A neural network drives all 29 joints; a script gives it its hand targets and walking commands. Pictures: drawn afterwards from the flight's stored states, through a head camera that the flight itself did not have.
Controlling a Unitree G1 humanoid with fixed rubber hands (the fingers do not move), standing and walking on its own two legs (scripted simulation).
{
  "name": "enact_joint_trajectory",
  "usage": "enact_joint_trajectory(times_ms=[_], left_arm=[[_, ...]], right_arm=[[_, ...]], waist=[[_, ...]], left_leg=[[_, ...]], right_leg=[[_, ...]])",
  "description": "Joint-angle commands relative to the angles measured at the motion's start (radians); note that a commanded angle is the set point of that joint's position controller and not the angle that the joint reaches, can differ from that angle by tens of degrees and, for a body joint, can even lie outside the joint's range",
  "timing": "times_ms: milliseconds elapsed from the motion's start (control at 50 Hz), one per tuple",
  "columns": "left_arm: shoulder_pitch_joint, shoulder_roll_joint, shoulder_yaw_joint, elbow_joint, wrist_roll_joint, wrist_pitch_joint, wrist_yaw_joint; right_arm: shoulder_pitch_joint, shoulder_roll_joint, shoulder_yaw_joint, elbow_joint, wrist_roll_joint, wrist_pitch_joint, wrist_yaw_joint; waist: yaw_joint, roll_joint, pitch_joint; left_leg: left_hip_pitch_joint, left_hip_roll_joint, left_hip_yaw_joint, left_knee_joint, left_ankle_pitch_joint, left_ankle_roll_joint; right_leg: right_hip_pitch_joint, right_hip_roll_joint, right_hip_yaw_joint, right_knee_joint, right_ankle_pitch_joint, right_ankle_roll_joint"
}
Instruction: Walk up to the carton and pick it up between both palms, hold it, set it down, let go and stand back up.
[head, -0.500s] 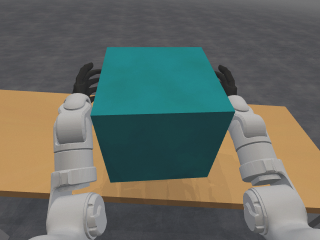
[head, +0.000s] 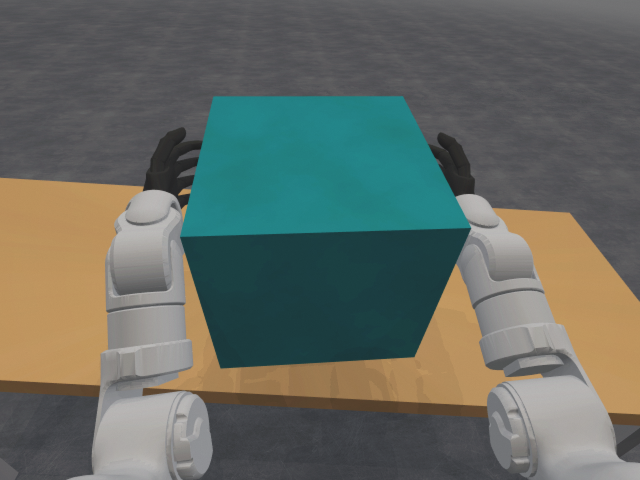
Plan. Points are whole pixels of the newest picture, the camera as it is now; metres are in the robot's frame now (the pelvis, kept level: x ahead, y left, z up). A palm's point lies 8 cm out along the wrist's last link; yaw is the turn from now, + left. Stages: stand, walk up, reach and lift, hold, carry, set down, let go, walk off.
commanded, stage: hold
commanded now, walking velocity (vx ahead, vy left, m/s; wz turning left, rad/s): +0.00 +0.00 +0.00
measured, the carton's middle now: (314, 227) +0.37 +0.00 +0.17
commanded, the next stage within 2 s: none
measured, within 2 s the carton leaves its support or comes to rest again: neither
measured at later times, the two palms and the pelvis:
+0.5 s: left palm (168, 193) +0.37 +0.17 +0.22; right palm (454, 195) +0.37 -0.17 +0.22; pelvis +0.00 +0.00 +0.00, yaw +0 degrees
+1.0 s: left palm (164, 195) +0.36 +0.17 +0.23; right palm (454, 197) +0.37 -0.16 +0.22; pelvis +0.00 +0.00 +0.00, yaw +0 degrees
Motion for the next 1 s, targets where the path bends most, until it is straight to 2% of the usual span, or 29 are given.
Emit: enact_joint_trajectory(times_ms=[0, 20, 80, 100, 180, 240, 280, 320, 360, 400, 440, 500, 520, 540, 560, 580, 620, 640, 720, 740, 800, 820, 840, 860, 880, 940, 980], left_arm=[[-0.622, -0.536, -0.472, -0.075, -0.146, -0.070, -0.117], [-0.600, -0.525, -0.452, -0.065, -0.135, -0.064, -0.118], [-0.630, -0.529, -0.457, -0.064, -0.136, -0.067, -0.119], [-0.617, -0.534, -0.457, -0.057, -0.142, -0.067, -0.119], [-0.601, -0.535, -0.449, -0.027, -0.141, -0.065, -0.118], [-0.614, -0.517, -0.426, -0.018, -0.123, -0.071, -0.122], [-0.594, -0.519, -0.434, -0.064, -0.136, -0.072, -0.125], [-0.591, -0.510, -0.452, -0.072, -0.151, -0.078, -0.129], [-0.619, -0.497, -0.439, -0.046, -0.142, -0.081, -0.130], [-0.593, -0.510, -0.440, -0.093, -0.135, -0.072, -0.130], [-0.591, -0.502, -0.441, -0.060, -0.133, -0.070, -0.131], [-0.558, -0.503, -0.447, -0.093, -0.132, -0.067, -0.138], [-0.571, -0.506, -0.461, -0.112, -0.142, -0.068, -0.138], [-0.576, -0.501, -0.450, -0.091, -0.140, -0.066, -0.139], [-0.594, -0.506, -0.460, -0.105, -0.147, -0.070, -0.140], [-0.568, -0.502, -0.460, -0.111, -0.144, -0.068, -0.140], [-0.550, -0.495, -0.437, -0.096, -0.125, -0.060, -0.143], [-0.532, -0.500, -0.455, -0.115, -0.139, -0.058, -0.144], [-0.566, -0.501, -0.463, -0.128, -0.140, -0.064, -0.138], [-0.578, -0.505, -0.467, -0.116, -0.142, -0.064, -0.137], [-0.576, -0.509, -0.466, -0.125, -0.145, -0.061, -0.132], [-0.602, -0.515, -0.472, -0.105, -0.146, -0.064, -0.126], [-0.584, -0.524, -0.480, -0.127, -0.150, -0.065, -0.124], [-0.611, -0.524, -0.475, -0.114, -0.145, -0.064, -0.117], [-0.623, -0.521, -0.467, -0.073, -0.141, -0.065, -0.119], [-0.616, -0.537, -0.459, -0.061, -0.136, -0.062, -0.117], [-0.617, -0.529, -0.456, -0.043, -0.138, -0.064, -0.117]], right_arm=[[-0.757, 0.547, 0.342, -0.230, 0.084, -0.032, 0.131], [-0.746, 0.544, 0.332, -0.223, 0.080, -0.030, 0.134], [-0.755, 0.547, 0.331, -0.203, 0.083, -0.030, 0.138], [-0.757, 0.557, 0.335, -0.218, 0.080, -0.033, 0.137], [-0.798, 0.560, 0.341, -0.241, 0.083, -0.044, 0.132], [-0.784, 0.568, 0.345, -0.207, 0.077, -0.042, 0.129], [-0.771, 0.576, 0.366, -0.259, 0.090, -0.046, 0.121], [-0.764, 0.580, 0.371, -0.289, 0.093, -0.043, 0.111], [-0.777, 0.576, 0.361, -0.251, 0.092, -0.036, 0.109], [-0.742, 0.579, 0.373, -0.258, 0.101, -0.036, 0.111], [-0.758, 0.571, 0.369, -0.242, 0.093, -0.030, 0.108], [-0.727, 0.565, 0.384, -0.278, 0.111, -0.029, 0.100], [-0.728, 0.561, 0.374, -0.284, 0.108, -0.029, 0.101], [-0.740, 0.559, 0.366, -0.278, 0.105, -0.024, 0.100], [-0.728, 0.563, 0.367, -0.271, 0.105, -0.024, 0.098], [-0.725, 0.563, 0.371, -0.300, 0.107, -0.025, 0.099], [-0.710, 0.553, 0.379, -0.262, 0.111, -0.017, 0.100], [-0.716, 0.557, 0.387, -0.317, 0.116, -0.021, 0.097], [-0.716, 0.559, 0.379, -0.296, 0.109, -0.016, 0.100], [-0.715, 0.538, 0.359, -0.280, 0.096, -0.015, 0.103], [-0.738, 0.555, 0.372, -0.314, 0.103, -0.022, 0.112], [-0.760, 0.547, 0.364, -0.292, 0.099, -0.024, 0.117], [-0.741, 0.550, 0.370, -0.310, 0.109, -0.026, 0.119], [-0.751, 0.544, 0.357, -0.289, 0.099, -0.023, 0.123], [-0.772, 0.548, 0.347, -0.260, 0.084, -0.025, 0.126], [-0.772, 0.543, 0.333, -0.240, 0.078, -0.029, 0.141], [-0.761, 0.543, 0.323, -0.208, 0.073, -0.029, 0.141]], waist=[[-0.012, 0.098, -0.339], [-0.003, 0.096, -0.320], [-0.005, 0.098, -0.338], [-0.008, 0.078, -0.348], [0.006, 0.081, -0.347], [0.000, 0.066, -0.340], [0.005, 0.057, -0.391], [-0.010, 0.041, -0.417], [-0.004, 0.050, -0.362], [0.002, 0.084, -0.363], [-0.002, 0.073, -0.340], [-0.007, 0.063, -0.369], [-0.013, 0.078, -0.372], [-0.009, 0.059, -0.354], [-0.021, 0.065, -0.360], [-0.010, 0.070, -0.366], [-0.006, 0.068, -0.328], [-0.007, 0.063, -0.369], [-0.009, 0.069, -0.358], [-0.021, 0.079, -0.339], [0.000, 0.073, -0.372], [0.000, 0.090, -0.355], [-0.002, 0.088, -0.386], [-0.004, 0.098, -0.364], [-0.003, 0.085, -0.323], [0.001, 0.089, -0.333], [-0.008, 0.090, -0.328]], left_leg=[[0.050, -0.053, 0.052, -0.043, 0.172, -0.034], [0.038, -0.050, 0.051, -0.049, 0.168, -0.033], [0.053, -0.049, 0.058, -0.051, 0.158, -0.029], [0.049, -0.050, 0.052, -0.044, 0.171, -0.028], [0.052, -0.054, 0.057, -0.040, 0.183, -0.023], [0.052, -0.058, 0.064, -0.045, 0.164, -0.019], [0.068, -0.063, 0.064, -0.029, 0.220, -0.019], [0.078, -0.066, 0.058, -0.021, 0.239, -0.018], [0.061, -0.067, 0.060, -0.028, 0.199, -0.015], [0.070, -0.067, 0.062, -0.026, 0.237, -0.023], [0.058, -0.068, 0.059, -0.029, 0.214, -0.024], [0.082, -0.064, 0.054, -0.018, 0.259, -0.026], [0.081, -0.063, 0.055, -0.019, 0.271, -0.032], [0.075, -0.059, 0.052, -0.023, 0.242, -0.026], [0.077, -0.063, 0.053, -0.017, 0.250, -0.027], [0.079, -0.063, 0.054, -0.019, 0.268, -0.025], [0.081, -0.063, 0.052, -0.024, 0.252, -0.025], [0.087, -0.064, 0.055, -0.015, 0.283, -0.026], [0.091, -0.056, 0.052, -0.022, 0.259, -0.030], [0.086, -0.055, 0.055, -0.031, 0.248, -0.038], [0.073, -0.054, 0.052, -0.027, 0.241, -0.028], [0.068, -0.053, 0.053, -0.037, 0.208, -0.033], [0.079, -0.051, 0.050, -0.029, 0.241, -0.035], [0.072, -0.049, 0.051, -0.035, 0.215, -0.037], [0.050, -0.053, 0.056, -0.044, 0.157, -0.032], [0.050, -0.045, 0.055, -0.054, 0.143, -0.033], [0.045, -0.046, 0.051, -0.053, 0.142, -0.032]], right_leg=[[0.067, 0.061, -0.031, -0.009, 0.100, -0.003], [0.072, 0.060, -0.029, -0.007, 0.100, -0.005], [0.071, 0.059, -0.023, -0.009, 0.093, 0.000], [0.083, 0.058, -0.022, -0.008, 0.114, -0.002], [0.076, 0.059, -0.024, -0.007, 0.121, 0.002], [0.084, 0.057, -0.028, -0.012, 0.116, 0.007], [0.122, 0.056, -0.024, -0.001, 0.200, 0.016], [0.132, 0.055, -0.023, 0.006, 0.241, 0.023], [0.102, 0.049, -0.023, -0.003, 0.199, 0.023], [0.106, 0.055, -0.024, 0.007, 0.210, 0.018], [0.101, 0.054, -0.025, 0.003, 0.200, 0.017], [0.132, 0.055, -0.021, 0.007, 0.260, 0.021], [0.128, 0.057, -0.022, 0.012, 0.258, 0.020], [0.112, 0.056, -0.019, 0.001, 0.232, 0.018], [0.113, 0.054, -0.023, 0.005, 0.241, 0.020], [0.117, 0.053, -0.021, 0.008, 0.267, 0.020], [0.114, 0.055, -0.023, 0.001, 0.239, 0.020], [0.131, 0.056, -0.021, 0.006, 0.274, 0.020], [0.110, 0.061, -0.026, 0.005, 0.226, 0.014], [0.100, 0.062, -0.032, -0.004, 0.202, 0.011], [0.103, 0.062, -0.025, 0.000, 0.184, 0.006], [0.083, 0.064, -0.029, -0.006, 0.146, 0.001], [0.097, 0.064, -0.027, 0.001, 0.170, 0.002], [0.075, 0.066, -0.033, 0.001, 0.136, -0.001], [0.059, 0.061, -0.028, -0.014, 0.086, 0.000], [0.050, 0.065, -0.032, -0.013, 0.062, -0.009], [0.056, 0.058, -0.028, -0.013, 0.074, -0.006]])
